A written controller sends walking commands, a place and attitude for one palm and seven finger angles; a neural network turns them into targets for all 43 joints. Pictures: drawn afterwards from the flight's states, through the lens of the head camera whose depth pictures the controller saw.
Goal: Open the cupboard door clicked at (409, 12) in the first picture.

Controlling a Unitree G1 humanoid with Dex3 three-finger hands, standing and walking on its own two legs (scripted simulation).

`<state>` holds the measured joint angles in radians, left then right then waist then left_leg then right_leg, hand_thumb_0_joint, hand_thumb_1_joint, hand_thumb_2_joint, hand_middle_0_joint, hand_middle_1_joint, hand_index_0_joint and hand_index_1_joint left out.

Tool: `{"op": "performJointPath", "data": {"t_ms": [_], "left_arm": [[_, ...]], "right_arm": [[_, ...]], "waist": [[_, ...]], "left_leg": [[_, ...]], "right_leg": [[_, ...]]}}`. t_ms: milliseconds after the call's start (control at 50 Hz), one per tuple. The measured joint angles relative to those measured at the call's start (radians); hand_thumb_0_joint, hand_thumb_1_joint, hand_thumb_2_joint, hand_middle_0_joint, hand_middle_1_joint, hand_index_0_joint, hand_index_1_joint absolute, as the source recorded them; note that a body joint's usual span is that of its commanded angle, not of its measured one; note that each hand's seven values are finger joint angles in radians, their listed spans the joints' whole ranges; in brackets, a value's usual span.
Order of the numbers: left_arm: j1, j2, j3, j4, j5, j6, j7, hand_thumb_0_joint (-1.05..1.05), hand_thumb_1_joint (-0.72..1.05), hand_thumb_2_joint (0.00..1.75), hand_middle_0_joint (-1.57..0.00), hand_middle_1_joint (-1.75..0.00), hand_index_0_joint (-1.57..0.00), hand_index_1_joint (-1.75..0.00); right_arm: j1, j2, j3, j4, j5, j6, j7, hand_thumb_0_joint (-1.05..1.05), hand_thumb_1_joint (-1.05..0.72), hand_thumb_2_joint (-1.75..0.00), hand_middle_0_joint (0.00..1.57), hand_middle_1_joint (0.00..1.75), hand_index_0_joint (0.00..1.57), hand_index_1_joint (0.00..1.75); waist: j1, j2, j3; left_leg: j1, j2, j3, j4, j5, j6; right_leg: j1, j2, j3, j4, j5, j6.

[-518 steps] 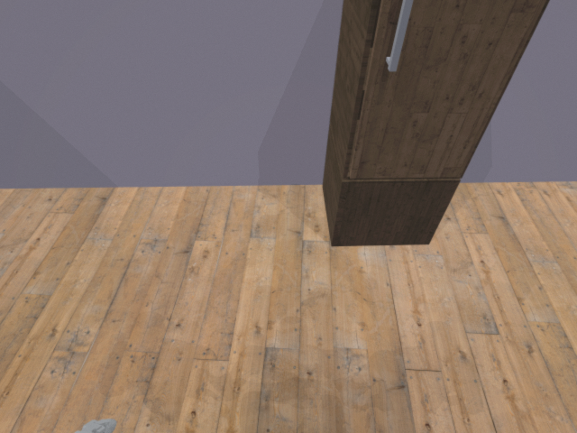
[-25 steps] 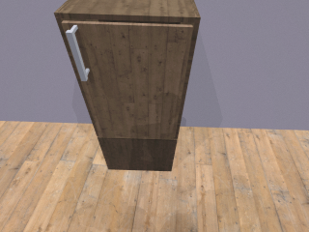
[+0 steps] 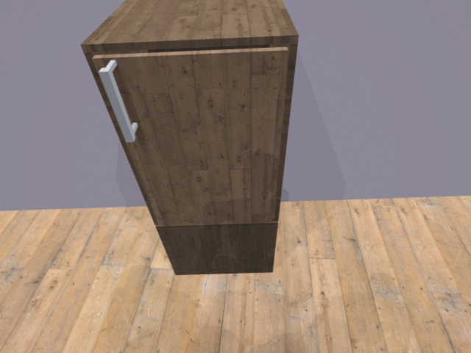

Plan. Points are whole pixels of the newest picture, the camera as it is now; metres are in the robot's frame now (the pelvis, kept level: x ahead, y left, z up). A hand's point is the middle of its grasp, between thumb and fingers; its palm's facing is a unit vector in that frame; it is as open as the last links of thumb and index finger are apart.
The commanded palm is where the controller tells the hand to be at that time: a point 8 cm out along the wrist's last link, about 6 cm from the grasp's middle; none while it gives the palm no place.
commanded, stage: look again from close up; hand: left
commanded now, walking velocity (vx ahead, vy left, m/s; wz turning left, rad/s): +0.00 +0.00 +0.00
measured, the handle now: (121, 103) +0.58 +0.28 +0.16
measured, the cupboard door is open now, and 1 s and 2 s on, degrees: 0 0 0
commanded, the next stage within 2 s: shuffle to correct the standing spot in 0.18 s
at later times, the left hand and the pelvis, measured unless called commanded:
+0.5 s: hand out of the picture +0.00 +0.16 -0.18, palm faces +0.07 -0.98 -0.19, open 7.3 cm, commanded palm none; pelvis +0.01 +0.00 -0.01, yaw +1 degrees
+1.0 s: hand out of the picture +0.10 +0.17 -0.16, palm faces +0.04 -0.97 -0.24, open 7.3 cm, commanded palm none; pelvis +0.04 +0.00 +0.00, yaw +1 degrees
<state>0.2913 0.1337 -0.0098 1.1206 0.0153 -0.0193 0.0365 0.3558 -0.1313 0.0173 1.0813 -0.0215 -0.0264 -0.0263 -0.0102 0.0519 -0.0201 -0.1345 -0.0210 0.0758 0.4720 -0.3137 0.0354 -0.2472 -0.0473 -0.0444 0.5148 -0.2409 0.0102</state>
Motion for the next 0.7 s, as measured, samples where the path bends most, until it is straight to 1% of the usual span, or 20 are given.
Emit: {"op": "performJointPath", "data": {"t_ms": [200,360,520,580,600,660,700], "left_arm": [[-0.018,0.004,0.004,-0.001,-0.002,0.005,0.0,0.01,0.92,0.9,-0.2,-0.3,-0.2,-0.3],[-0.008,-0.007,0.005,0.011,0.001,0.01,-0.005,0.01,0.92,0.9,-0.2,-0.3,-0.2,-0.3],[0.015,-0.013,0.034,-0.022,0.011,0.015,-0.014,0.0,0.91,0.9,-0.2,-0.3,-0.2,-0.3],[0.027,-0.001,0.047,-0.028,0.013,0.024,-0.012,0.0,0.91,0.9,-0.2,-0.3,-0.2,-0.3],[0.029,0.004,0.049,-0.028,0.014,0.03,-0.013,0.0,0.91,0.9,-0.2,-0.3,-0.2,-0.3],[0.015,0.01,0.045,-0.023,0.014,0.046,-0.009,0.0,0.91,0.9,-0.2,-0.3,-0.2,-0.3],[-0.009,0.011,0.044,-0.026,0.01,0.045,-0.007,0.0,0.91,0.9,-0.2,-0.3,-0.2,-0.3]], "right_arm": [[-0.018,-0.01,0.003,0.024,0.0,-0.004,-0.003,0.0,-0.91,-0.9,0.2,0.3,0.2,0.3],[-0.028,-0.019,-0.002,0.041,0.001,0.003,-0.004,0.0,-0.91,-0.9,0.2,0.3,0.2,0.3],[-0.024,-0.038,-0.019,0.021,-0.004,0.036,0.007,0.0,-0.91,-0.9,0.2,0.3,0.2,0.3],[-0.027,-0.033,-0.023,0.013,-0.005,0.028,0.009,0.0,-0.91,-0.9,0.2,0.3,0.2,0.3],[-0.024,-0.031,-0.023,0.006,-0.007,0.021,0.009,0.0,-0.91,-0.9,0.2,0.3,0.2,0.3],[-0.014,-0.025,-0.021,-0.008,-0.01,-0.002,-0.006,0.0,-0.91,-0.9,0.2,0.3,0.2,0.3],[-0.009,-0.017,-0.017,-0.011,-0.011,-0.008,-0.015,0.0,-0.91,-0.9,0.2,0.3,0.2,0.3]], "waist": [[0.002,-0.012,0.037],[0.006,-0.023,0.057],[0.018,-0.023,0.057],[0.029,-0.059,0.057],[0.029,-0.069,0.055],[0.022,-0.065,0.06],[0.011,-0.054,0.07]], "left_leg": [[0.027,-0.002,0.005,-0.039,0.012,-0.003],[0.029,0.006,0.001,-0.034,0.006,-0.01],[-0.041,0.015,-0.021,0.099,-0.069,-0.008],[-0.024,-0.006,-0.005,0.082,-0.072,0.008],[-0.019,-0.012,0.001,0.076,-0.073,0.012],[0.004,-0.019,0.01,0.05,-0.071,0.026],[0.025,-0.022,0.004,0.02,-0.058,0.03]], "right_leg": [[0.014,0.001,0.006,-0.015,0.001,-0.001],[0.017,0.007,0.001,-0.01,-0.007,-0.008],[-0.014,0.004,-0.028,0.065,-0.064,-0.008],[-0.021,-0.015,-0.011,0.089,-0.082,-0.002],[-0.028,-0.02,-0.004,0.106,-0.096,-0.014],[-0.076,-0.011,-0.001,0.254,-0.228,-0.028],[-0.094,-0.004,-0.01,0.3,-0.253,-0.029]]}}
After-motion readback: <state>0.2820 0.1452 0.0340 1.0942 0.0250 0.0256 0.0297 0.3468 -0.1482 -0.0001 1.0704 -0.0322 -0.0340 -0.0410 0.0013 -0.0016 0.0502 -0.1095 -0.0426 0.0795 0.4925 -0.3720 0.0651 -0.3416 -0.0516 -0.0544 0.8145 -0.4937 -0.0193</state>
